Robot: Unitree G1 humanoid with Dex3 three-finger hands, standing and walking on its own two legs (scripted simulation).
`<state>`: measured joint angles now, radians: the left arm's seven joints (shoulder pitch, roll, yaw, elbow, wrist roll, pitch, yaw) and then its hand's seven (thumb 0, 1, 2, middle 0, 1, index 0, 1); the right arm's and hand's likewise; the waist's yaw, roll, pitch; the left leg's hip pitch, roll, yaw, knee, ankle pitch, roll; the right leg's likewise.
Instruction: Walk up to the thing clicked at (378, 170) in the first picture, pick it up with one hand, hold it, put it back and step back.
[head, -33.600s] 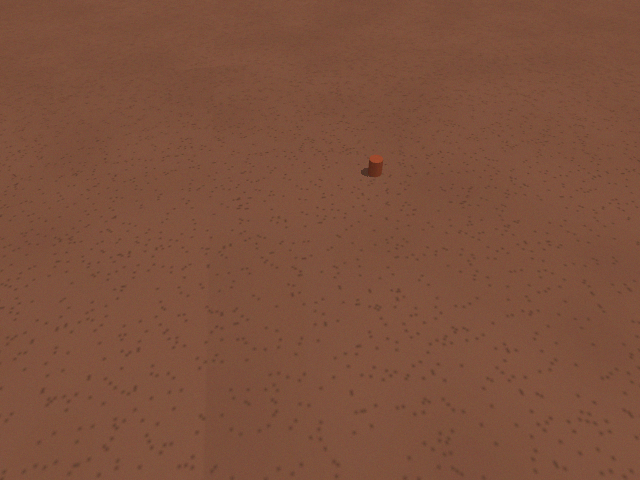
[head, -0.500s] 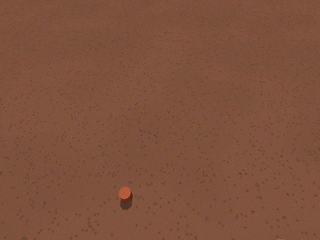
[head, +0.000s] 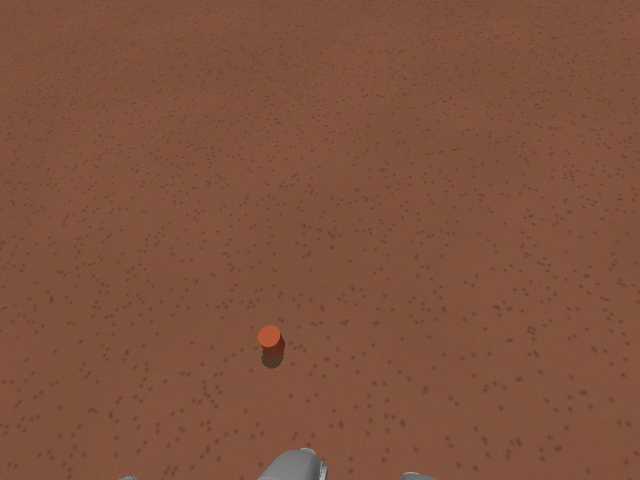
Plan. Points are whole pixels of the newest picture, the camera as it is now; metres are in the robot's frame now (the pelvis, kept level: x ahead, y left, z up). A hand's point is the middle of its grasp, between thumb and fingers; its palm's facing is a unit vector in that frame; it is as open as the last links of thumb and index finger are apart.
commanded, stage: step back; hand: left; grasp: from above
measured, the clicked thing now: (271, 341) +0.55 +0.25 -0.72
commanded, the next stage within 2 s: none
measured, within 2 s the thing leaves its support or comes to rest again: neither
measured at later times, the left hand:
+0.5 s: hand out of the picture -0.05 +0.30 -0.15, palm faces -0.04 -0.91 -0.42, open 7.4 cm
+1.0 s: hand out of the picture -0.18 +0.31 -0.15, palm faces +0.00 -0.91 -0.41, open 7.4 cm
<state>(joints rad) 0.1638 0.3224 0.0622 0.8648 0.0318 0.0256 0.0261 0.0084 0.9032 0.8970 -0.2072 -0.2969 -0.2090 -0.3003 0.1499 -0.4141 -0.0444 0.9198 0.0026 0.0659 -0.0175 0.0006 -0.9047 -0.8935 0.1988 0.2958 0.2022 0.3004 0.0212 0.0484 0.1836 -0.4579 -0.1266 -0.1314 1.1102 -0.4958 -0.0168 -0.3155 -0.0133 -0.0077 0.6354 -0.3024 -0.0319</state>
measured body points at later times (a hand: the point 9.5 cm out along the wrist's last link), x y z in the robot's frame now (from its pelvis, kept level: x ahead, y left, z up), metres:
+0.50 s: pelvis -0.15 +0.03 -0.01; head -0.09 +0.03 +0.44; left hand -0.05 +0.35 -0.12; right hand -0.01 -0.29 -0.11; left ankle -0.05 +0.14 -0.73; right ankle -0.20 -0.11 -0.70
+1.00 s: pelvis -0.32 +0.04 -0.01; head -0.26 +0.05 +0.44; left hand -0.18 +0.36 -0.12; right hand -0.26 -0.28 -0.13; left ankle -0.30 +0.15 -0.73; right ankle -0.26 -0.10 -0.69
